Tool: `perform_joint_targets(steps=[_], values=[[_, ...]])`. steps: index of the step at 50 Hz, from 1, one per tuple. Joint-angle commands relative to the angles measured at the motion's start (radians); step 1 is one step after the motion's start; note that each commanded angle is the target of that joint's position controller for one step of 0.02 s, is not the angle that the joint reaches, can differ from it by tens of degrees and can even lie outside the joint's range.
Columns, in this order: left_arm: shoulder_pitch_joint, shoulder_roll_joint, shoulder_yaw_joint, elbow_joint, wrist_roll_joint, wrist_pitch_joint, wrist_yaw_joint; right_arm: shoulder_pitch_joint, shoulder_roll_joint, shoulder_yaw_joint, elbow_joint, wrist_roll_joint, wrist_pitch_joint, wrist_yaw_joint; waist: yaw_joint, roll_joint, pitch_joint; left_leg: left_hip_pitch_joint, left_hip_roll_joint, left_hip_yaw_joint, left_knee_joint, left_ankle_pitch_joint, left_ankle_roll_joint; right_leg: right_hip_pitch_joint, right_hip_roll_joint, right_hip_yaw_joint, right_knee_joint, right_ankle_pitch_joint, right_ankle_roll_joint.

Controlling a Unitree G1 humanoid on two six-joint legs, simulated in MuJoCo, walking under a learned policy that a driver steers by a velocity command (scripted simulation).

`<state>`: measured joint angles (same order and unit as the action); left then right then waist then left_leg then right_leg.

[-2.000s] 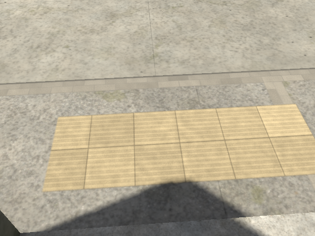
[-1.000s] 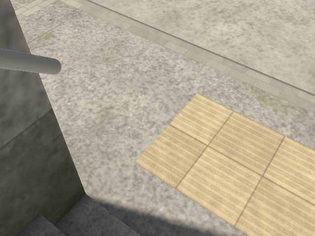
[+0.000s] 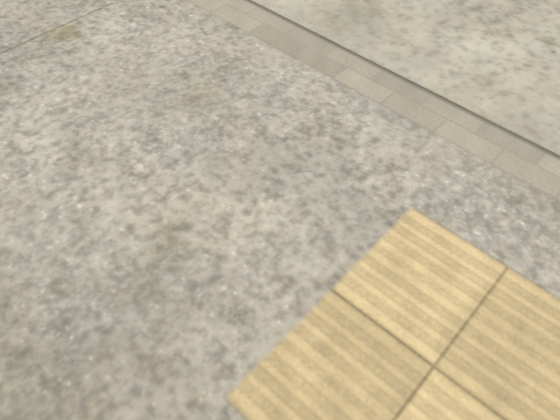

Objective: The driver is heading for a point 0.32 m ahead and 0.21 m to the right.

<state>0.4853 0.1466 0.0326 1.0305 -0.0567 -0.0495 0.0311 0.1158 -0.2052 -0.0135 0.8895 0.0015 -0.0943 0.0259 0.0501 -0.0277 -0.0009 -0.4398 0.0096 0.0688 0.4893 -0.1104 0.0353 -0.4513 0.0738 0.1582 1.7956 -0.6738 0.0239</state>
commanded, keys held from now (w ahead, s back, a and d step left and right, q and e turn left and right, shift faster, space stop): e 0.34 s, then no key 0.66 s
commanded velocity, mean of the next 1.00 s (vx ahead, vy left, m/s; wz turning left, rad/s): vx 0.05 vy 0.00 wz -0.28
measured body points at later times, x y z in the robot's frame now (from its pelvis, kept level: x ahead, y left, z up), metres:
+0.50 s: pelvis +0.13 -0.10 +0.00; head +0.16 -0.14 +0.44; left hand +0.38 +0.10 -0.07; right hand +0.22 -0.41 -0.12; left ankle +0.15 +0.07 -0.63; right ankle +0.19 -0.20 -0.73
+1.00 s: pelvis +0.18 -0.10 +0.01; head +0.20 -0.10 +0.46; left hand +0.43 +0.07 -0.09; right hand +0.19 -0.37 -0.13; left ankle +0.21 +0.04 -0.73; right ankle +0.19 -0.20 -0.73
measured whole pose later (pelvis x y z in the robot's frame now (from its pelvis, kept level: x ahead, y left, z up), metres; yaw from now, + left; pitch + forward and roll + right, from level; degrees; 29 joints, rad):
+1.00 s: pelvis +0.18 -0.10 +0.01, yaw -17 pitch +0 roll +0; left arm 0.13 0.18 0.07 0.66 0.01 0.02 -0.01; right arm 0.21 -0.21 -0.06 0.90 0.01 -0.01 -0.01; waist -0.02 0.00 0.01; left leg -0.22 0.02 -0.02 0.52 -0.31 -0.02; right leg -0.30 0.08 0.06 0.52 -0.22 -0.05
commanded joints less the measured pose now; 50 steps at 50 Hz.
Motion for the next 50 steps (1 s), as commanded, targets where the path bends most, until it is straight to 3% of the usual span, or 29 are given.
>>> perform_joint_targets(steps=[1, 2, 3, 4, 5, 6, 7, 9, 12, 15, 16, 17, 18, 19, 20, 21, 22, 23, 25, 29, 33, 35, 36, 37, 38, 39, 40, 44, 50], values=[[-0.044, 0.052, 0.021, -0.197, -0.001, 0.048, 0.036, 0.065, -0.166, -0.048, -0.036, -0.024, 0.039, -0.056, -0.008, 0.078, -0.196, 0.308, 0.548, -0.484, -0.155, 0.408, 0.313, -0.394, -0.142, 0.009, -0.046, 0.297, 0.034], [-0.058, 0.062, 0.033, -0.228, -0.004, 0.065, 0.033, 0.017, -0.152, -0.037, -0.036, -0.045, 0.047, -0.070, 0.033, 0.069, -0.137, 0.131, 0.528, -0.417, -0.174, 0.401, 0.278, -0.312, -0.170, 0.013, -0.144, 0.301, 0.052], [-0.074, 0.075, 0.042, -0.249, -0.005, 0.071, 0.033, 0.000, -0.150, -0.034, -0.035, -0.048, 0.048, -0.083, 0.054, 0.107, -0.092, 0.025, 0.461, -0.306, -0.178, 0.416, 0.229, -0.261, -0.174, 0.001, -0.252, 0.300, 0.060], [-0.115, 0.074, 0.046, -0.286, 0.006, 0.068, 0.034, -0.001, -0.185, -0.048, -0.033, -0.050, 0.045, -0.097, 0.056, 0.146, -0.069, 0.008, 0.429, -0.227, -0.175, 0.429, 0.203, -0.265, -0.188, 0.010, -0.353, 0.362, 0.070], [-0.169, 0.086, 0.048, -0.319, 0.014, 0.063, 0.023, 0.009, -0.199, -0.052, -0.030, -0.041, 0.043, -0.108, 0.052, 0.174, -0.067, 0.004, 0.379, -0.155, -0.175, 0.445, 0.178, -0.244, -0.189, 0.003, -0.463, 0.435, 0.072], [-0.193, 0.065, 0.040, -0.331, 0.026, 0.059, 0.009, 0.015, -0.198, -0.056, -0.031, -0.026, 0.045, -0.116, 0.049, 0.187, -0.095, 0.037, 0.327, -0.082, -0.141, 0.425, 0.147, -0.231, -0.169, -0.038, -0.578, 0.547, 0.072], [-0.238, 0.062, 0.036, -0.335, 0.034, 0.063, -0.004, 0.031, -0.175, -0.049, -0.033, -0.014, 0.050, -0.124, 0.027, 0.159, -0.122, 0.053, 0.305, -0.040, -0.112, 0.408, 0.134, -0.177, -0.161, -0.068, -0.677, 0.654, 0.075], [-0.325, 0.053, 0.029, -0.374, 0.038, 0.069, -0.023, 0.021, -0.190, -0.057, -0.047, 0.011, 0.054, -0.127, 0.018, 0.146, -0.132, 0.037, 0.283, 0.020, -0.105, 0.332, 0.119, -0.073, -0.134, -0.114, -0.824, 0.744, 0.071], [-0.454, 0.094, 0.038, -0.451, 0.037, 0.079, -0.043, 0.033, -0.216, -0.079, -0.064, 0.030, 0.065, -0.124, -0.017, 0.175, -0.089, 0.078, 0.310, 0.018, -0.117, 0.150, 0.075, -0.015, -0.126, -0.131, -0.968, 0.691, 0.038], [-0.448, 0.149, 0.063, -0.471, 0.056, 0.075, -0.053, 0.067, -0.214, -0.104, -0.079, 0.037, 0.071, -0.116, -0.030, 0.158, -0.036, 0.145, 0.307, 0.053, -0.040, -0.013, 0.025, 0.032, -0.106, -0.187, -1.125, 0.548, -0.030], [-0.409, 0.185, 0.079, -0.466, 0.064, 0.068, -0.053, 0.124, -0.205, -0.110, -0.073, 0.030, 0.069, -0.116, -0.028, 0.077, -0.028, 0.151, 0.283, 0.076, 0.054, -0.006, -0.004, 0.095, -0.105, -0.178, -1.187, 0.607, -0.061], [-0.383, 0.325, 0.123, -0.454, 0.063, 0.059, -0.044, 0.212, -0.172, -0.110, -0.086, -0.002, 0.070, -0.107, -0.075, -0.227, -0.052, 0.027, 0.175, 0.148, 0.314, -0.133, -0.070, 0.260, -0.172, -0.057, -1.181, 1.202, -0.119], [-0.290, 0.392, 0.140, -0.453, 0.073, 0.056, -0.043, 0.126, -0.125, -0.084, -0.167, -0.007, 0.064, -0.094, -0.021, -0.465, -0.170, -0.326, 0.024, 0.105, 0.750, -0.540, -0.138, 0.503, -0.365, 0.317, -1.308, 1.244, -0.309], [-0.192, 0.344, 0.120, -0.469, 0.089, 0.049, -0.057, 0.041, -0.158, -0.089, -0.181, 0.018, 0.059, -0.081, 0.054, -0.297, -0.317, -0.400, -0.006, -0.091, 0.897, -0.578, -0.109, 0.583, -0.416, 0.460, -1.383, 1.086, -0.372], [-0.228, 0.318, 0.107, -0.474, 0.092, 0.039, -0.059, -0.022, -0.155, -0.090, -0.179, 0.031, 0.073, -0.082, 0.052, -0.170, -0.290, -0.454, 0.010, -0.147, 0.944, -0.510, -0.076, 0.557, -0.409, 0.412, -1.373, 0.980, -0.338], [-0.295, 0.284, 0.096, -0.483, 0.066, 0.042, -0.054, -0.019, -0.142, -0.088, -0.169, 0.013, 0.092, -0.090, 0.015, -0.104, -0.250, -0.438, 0.035, -0.169, 0.904, -0.436, -0.065, 0.467, -0.386, 0.338, -1.361, 0.927, -0.295], [-0.378, 0.249, 0.087, -0.495, 0.042, 0.053, -0.046, -0.008, -0.152, -0.093, -0.166, -0.001, 0.109, -0.098, -0.029, -0.086, -0.205, -0.384, 0.058, -0.174, 0.832, -0.363, -0.067, 0.370, -0.346, 0.270, -1.363, 0.887, -0.250], [-0.449, 0.232, 0.084, -0.508, 0.037, 0.064, -0.042, 0.016, -0.156, -0.098, -0.165, -0.003, 0.120, -0.098, -0.073, -0.103, -0.187, -0.300, 0.066, -0.160, 0.762, -0.318, -0.069, 0.278, -0.294, 0.208, -1.375, 0.824, -0.212], [-0.494, 0.233, 0.086, -0.517, 0.049, 0.070, -0.041, 0.044, -0.139, -0.096, -0.150, 0.000, 0.130, -0.089, -0.099, -0.076, -0.192, -0.184, 0.041, -0.121, 0.676, -0.249, -0.070, 0.176, -0.242, 0.144, -1.406, 0.735, -0.187], [-0.468, 0.194, 0.077, -0.494, 0.063, 0.066, -0.029, -0.002, -0.093, -0.074, -0.152, -0.001, 0.130, -0.060, -0.082, -0.072, -0.182, -0.050, 0.048, -0.135, 0.420, -0.173, -0.070, 0.116, -0.235, 0.118, -1.448, 0.572, -0.201], [-0.433, 0.158, 0.059, -0.467, 0.075, 0.065, -0.030, -0.011, -0.105, -0.071, -0.141, 0.003, 0.126, -0.040, -0.068, -0.107, -0.152, 0.072, 0.036, -0.119, 0.212, -0.218, -0.065, 0.106, -0.241, 0.153, -1.484, 0.371, -0.209], [-0.419, 0.130, 0.043, -0.454, 0.075, 0.063, -0.034, 0.022, -0.085, -0.063, -0.122, -0.007, 0.117, -0.030, -0.089, -0.091, -0.137, 0.195, 0.024, -0.094, 0.023, -0.127, -0.047, 0.095, -0.214, 0.144, -1.470, 0.304, -0.175], [-0.390, 0.124, 0.043, -0.444, 0.078, 0.061, -0.035, 0.042, -0.097, -0.063, -0.112, -0.019, 0.113, -0.025, -0.085, -0.075, -0.141, 0.256, 0.044, -0.112, 0.005, -0.068, -0.039, 0.090, -0.191, 0.136, -1.456, 0.290, -0.143], [-0.387, 0.124, 0.042, -0.443, 0.082, 0.060, -0.035, 0.062, -0.119, -0.065, -0.112, -0.025, 0.110, -0.021, -0.081, -0.054, -0.130, 0.277, 0.089, -0.147, -0.018, -0.021, -0.023, 0.087, -0.161, 0.117, -1.420, 0.282, -0.115], [-0.349, 0.143, 0.052, -0.459, 0.079, 0.060, -0.041, 0.029, -0.172, -0.082, -0.092, -0.007, 0.108, -0.021, -0.017, 0.070, -0.096, 0.199, 0.079, -0.157, -0.008, -0.116, 0.001, 0.121, -0.125, 0.064, -1.454, 0.320, -0.087], [-0.407, 0.178, 0.060, -0.460, 0.080, 0.059, -0.039, 0.020, -0.126, -0.074, -0.097, -0.001, 0.101, -0.022, -0.058, 0.075, -0.077, 0.141, 0.069, -0.150, -0.041, -0.169, -0.003, 0.174, -0.120, 0.055, -1.419, 0.343, -0.081], [-0.427, 0.179, 0.064, -0.471, 0.073, 0.062, -0.037, 0.020, -0.109, -0.067, -0.089, -0.002, 0.093, -0.025, -0.059, 0.092, -0.072, 0.124, 0.069, -0.149, -0.054, -0.172, -0.014, 0.205, -0.119, 0.047, -1.406, 0.371, -0.082], [-0.416, 0.131, 0.059, -0.466, 0.072, 0.064, -0.039, 0.055, -0.112, -0.065, -0.061, 0.004, 0.075, -0.037, -0.055, 0.063, -0.050, 0.140, 0.063, -0.145, -0.062, -0.123, -0.028, 0.233, -0.108, 0.024, -1.382, 0.479, -0.107], [-0.397, 0.118, 0.066, -0.447, 0.067, 0.058, -0.036, 0.089, -0.108, -0.059, -0.037, 0.006, 0.062, -0.040, -0.058, 0.031, -0.047, 0.151, 0.062, -0.144, -0.060, -0.112, -0.018, 0.270, -0.093, -0.001, -1.337, 0.611, -0.099]])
